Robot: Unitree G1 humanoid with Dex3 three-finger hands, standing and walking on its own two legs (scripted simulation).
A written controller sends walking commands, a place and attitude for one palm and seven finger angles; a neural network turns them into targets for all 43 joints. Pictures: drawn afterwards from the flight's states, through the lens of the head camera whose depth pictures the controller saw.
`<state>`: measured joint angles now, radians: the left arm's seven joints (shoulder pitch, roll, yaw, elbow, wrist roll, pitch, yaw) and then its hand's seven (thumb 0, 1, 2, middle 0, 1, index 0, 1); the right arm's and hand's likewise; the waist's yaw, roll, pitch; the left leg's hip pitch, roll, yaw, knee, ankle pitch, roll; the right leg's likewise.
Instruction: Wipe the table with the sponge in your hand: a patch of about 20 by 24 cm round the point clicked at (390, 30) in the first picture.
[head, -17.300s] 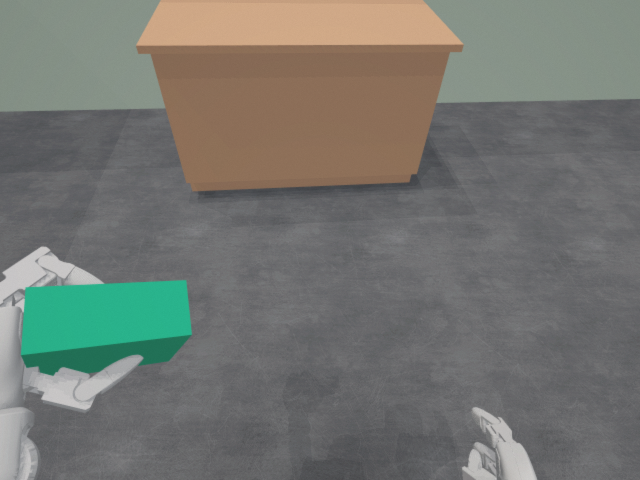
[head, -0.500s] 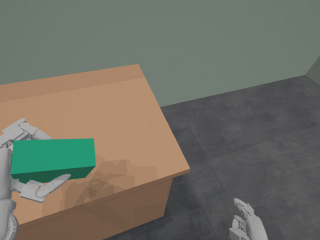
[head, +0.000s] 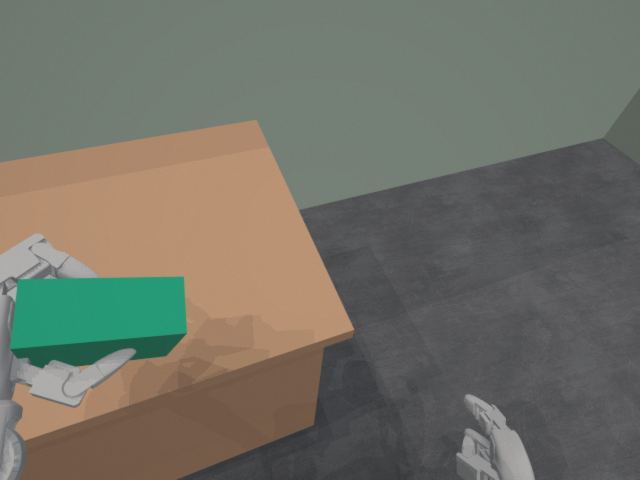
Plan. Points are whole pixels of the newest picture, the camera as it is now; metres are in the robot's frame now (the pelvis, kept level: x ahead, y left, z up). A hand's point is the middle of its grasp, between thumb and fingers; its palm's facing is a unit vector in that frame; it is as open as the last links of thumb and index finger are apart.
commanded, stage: shuffle to correct the standing spot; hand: left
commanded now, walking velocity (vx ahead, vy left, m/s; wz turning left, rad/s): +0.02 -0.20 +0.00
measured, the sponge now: (129, 322) +0.23 +0.21 +0.13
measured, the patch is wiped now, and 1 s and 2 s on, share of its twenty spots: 0.00 0.00 0.00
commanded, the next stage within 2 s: come to a stop and stand still in 0.86 s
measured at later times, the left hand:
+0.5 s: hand (112, 313) +0.23 +0.21 +0.16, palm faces +0.31 -0.86 -0.41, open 9.5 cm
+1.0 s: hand (121, 323) +0.22 +0.20 +0.16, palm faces +0.32 -0.86 -0.40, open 9.5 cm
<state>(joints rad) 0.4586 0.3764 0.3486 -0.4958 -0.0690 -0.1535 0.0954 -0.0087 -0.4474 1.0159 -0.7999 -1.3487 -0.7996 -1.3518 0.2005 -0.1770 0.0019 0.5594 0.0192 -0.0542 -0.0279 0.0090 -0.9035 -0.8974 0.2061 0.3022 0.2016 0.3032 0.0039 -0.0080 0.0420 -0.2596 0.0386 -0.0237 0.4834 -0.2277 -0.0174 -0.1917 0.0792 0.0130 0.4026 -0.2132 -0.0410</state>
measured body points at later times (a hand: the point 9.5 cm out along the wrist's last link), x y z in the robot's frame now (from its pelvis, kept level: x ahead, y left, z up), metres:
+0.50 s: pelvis +0.01 -0.03 -0.01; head +0.03 -0.02 +0.44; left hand +0.21 +0.25 +0.18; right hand +0.17 -0.26 -0.09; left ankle +0.02 +0.13 -0.74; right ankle +0.00 -0.09 -0.74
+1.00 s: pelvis +0.01 -0.04 -0.01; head +0.03 -0.03 +0.44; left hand +0.20 +0.25 +0.18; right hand +0.17 -0.27 -0.09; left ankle +0.02 +0.13 -0.74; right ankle +0.00 -0.09 -0.74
